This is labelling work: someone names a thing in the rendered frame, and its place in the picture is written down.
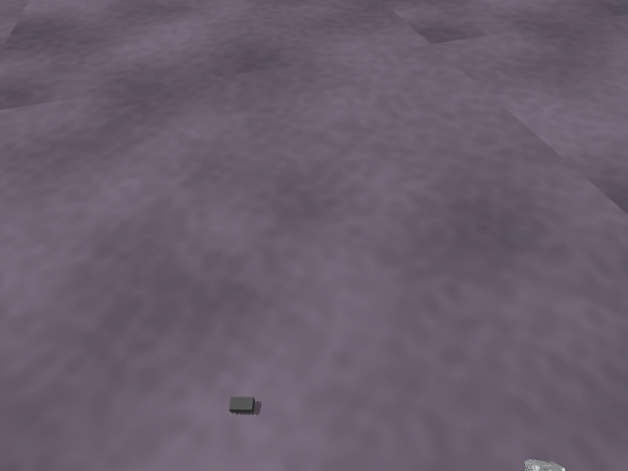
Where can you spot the small box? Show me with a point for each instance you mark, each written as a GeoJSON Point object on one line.
{"type": "Point", "coordinates": [242, 404]}

